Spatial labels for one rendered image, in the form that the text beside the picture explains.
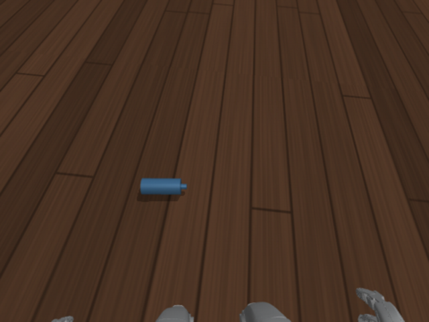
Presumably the bottle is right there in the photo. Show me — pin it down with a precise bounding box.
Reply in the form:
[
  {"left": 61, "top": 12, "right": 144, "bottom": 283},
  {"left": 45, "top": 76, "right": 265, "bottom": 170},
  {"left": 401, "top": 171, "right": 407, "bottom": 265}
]
[{"left": 140, "top": 178, "right": 187, "bottom": 195}]

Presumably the right robot hand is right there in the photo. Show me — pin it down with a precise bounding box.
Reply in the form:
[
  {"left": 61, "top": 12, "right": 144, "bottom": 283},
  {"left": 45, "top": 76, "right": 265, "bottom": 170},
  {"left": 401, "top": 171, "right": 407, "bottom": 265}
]
[{"left": 356, "top": 288, "right": 405, "bottom": 322}]

